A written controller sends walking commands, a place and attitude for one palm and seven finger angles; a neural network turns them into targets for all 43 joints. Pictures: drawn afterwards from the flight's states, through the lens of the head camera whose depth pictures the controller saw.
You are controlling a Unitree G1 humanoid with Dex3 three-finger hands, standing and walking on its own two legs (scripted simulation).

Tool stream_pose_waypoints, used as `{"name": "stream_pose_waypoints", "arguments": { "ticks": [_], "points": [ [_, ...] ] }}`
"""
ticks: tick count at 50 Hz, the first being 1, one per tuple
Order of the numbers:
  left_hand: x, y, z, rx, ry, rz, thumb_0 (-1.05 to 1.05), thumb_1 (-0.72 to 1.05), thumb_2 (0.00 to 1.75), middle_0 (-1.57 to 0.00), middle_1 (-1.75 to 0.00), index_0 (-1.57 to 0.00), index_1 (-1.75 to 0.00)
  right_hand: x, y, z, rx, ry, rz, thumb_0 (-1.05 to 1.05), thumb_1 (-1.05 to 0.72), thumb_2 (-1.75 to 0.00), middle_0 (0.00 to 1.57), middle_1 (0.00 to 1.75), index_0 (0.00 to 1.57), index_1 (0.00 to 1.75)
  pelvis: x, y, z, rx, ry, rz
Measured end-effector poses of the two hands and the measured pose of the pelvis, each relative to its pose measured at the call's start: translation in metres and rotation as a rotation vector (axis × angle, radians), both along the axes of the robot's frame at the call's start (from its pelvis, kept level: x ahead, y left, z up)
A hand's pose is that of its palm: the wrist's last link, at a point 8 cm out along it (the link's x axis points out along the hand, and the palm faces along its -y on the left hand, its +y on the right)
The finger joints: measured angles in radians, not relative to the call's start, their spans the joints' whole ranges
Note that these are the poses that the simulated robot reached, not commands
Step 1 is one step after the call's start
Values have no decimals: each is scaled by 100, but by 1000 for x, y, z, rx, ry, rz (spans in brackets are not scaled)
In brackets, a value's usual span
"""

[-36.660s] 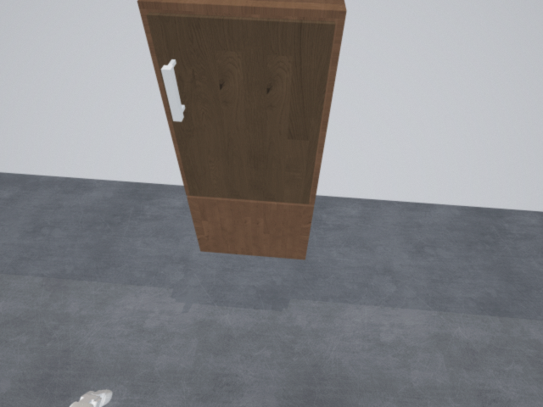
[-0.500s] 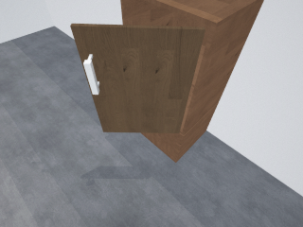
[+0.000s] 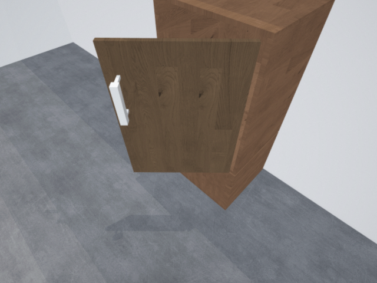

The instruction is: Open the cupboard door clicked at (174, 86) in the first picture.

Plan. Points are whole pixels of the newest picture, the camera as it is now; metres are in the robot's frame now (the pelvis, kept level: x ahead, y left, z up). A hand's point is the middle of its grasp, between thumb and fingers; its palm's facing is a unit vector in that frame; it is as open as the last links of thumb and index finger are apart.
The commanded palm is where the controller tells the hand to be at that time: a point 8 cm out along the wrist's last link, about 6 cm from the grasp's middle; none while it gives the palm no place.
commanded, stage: look again from close up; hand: left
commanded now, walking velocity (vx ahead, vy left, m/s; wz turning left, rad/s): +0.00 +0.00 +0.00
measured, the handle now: (121, 100) +0.59 +0.24 +0.04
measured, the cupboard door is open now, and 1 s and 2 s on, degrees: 44 44 44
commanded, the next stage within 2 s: raise the hand with hooked fingers in 0.08 s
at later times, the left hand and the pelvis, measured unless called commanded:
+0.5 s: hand (110, 249) +0.19 +0.17 +0.00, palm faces +0.08 -1.00 -0.04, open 8.0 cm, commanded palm +0.12 +0.24 -0.04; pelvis -0.03 -0.03 -0.04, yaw +2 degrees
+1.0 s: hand (86, 244) +0.19 +0.22 +0.00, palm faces +0.08 -1.00 -0.03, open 10.9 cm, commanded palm +0.15 +0.27 +0.00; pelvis -0.04 -0.03 -0.06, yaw +1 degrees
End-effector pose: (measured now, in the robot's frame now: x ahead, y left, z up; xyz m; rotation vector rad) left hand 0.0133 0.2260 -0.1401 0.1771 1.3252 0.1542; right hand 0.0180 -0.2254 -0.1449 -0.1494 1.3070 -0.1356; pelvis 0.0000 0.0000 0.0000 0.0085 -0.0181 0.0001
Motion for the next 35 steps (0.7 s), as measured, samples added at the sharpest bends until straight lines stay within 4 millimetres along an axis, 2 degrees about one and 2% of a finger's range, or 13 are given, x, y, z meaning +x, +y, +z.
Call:
{"name": "stream_pose_waypoints", "arguments": {
  "ticks": [10,11,12,17,19,21,22,24,27,30,32,35],
  "points": [
    [11,0,-2,-4,-4,-10,0,91,90,-20,-30,-20,-30,14,-6,6,-19,-2,11,1,-91,-90,20,30,20,30,4,-3,2,-6,10,0],
    [20,2,4,-11,-56,47,0,91,90,-20,-30,-20,-30,18,-8,9,-22,-32,5,1,-91,-90,20,30,20,30,3,-3,1,-9,15,3],
    [38,4,18,-4,-179,78,1,91,89,-20,-31,-20,-30,24,-9,13,-36,-92,11,1,-91,-90,20,30,20,30,3,-3,1,-3,15,3],
    [132,10,116,59,-832,97,1,87,88,-20,-33,-21,-32,70,-19,29,-58,-405,28,1,-90,-90,20,30,20,30,-2,-6,-5,8,40,37],
    [157,8,146,46,-1040,56,1,84,86,-20,-35,-21,-34,91,-24,34,-59,-507,41,1,-90,-90,20,30,20,30,-7,-9,-10,3,68,40],
    [167,4,160,9,-1202,4,1,81,85,-20,-37,-21,-36,110,-30,40,-62,-594,60,1,-90,-90,20,30,20,30,-14,-14,-18,6,110,32],
    [167,2,160,-17,-1262,-26,0,79,84,-20,-38,-21,-38,119,-33,43,-67,-631,73,1,-90,-90,20,30,20,30,-18,-18,-23,8,130,28],
    [157,-1,149,-69,-1321,-90,0,75,83,-21,-41,-21,-40,135,-40,48,-77,-696,106,1,-90,-90,20,30,20,30,-25,-24,-35,10,158,25],
    [127,0,111,-128,-1255,-126,0,68,80,-21,-45,-22,-44,153,-50,51,-103,-769,160,1,-90,-90,20,30,20,30,-34,-32,-53,7,191,30],
    [93,10,81,-129,-1164,-60,0,61,77,-22,-49,-23,-49,164,-56,48,-133,-803,205,1,-90,-90,20,30,20,30,-40,-37,-67,-4,214,44],
    [78,19,79,-82,-1174,-9,1,57,75,-22,-52,-23,-52,167,-56,42,-144,-806,227,1,-90,-90,20,30,20,30,-43,-40,-74,-19,219,54],
    [77,26,99,-9,-1303,-7,1,50,72,-23,-57,-23,-56,164,-50,28,-141,-785,251,1,-90,-90,20,30,20,30,-45,-42,-82,-40,219,66]
  ]
}}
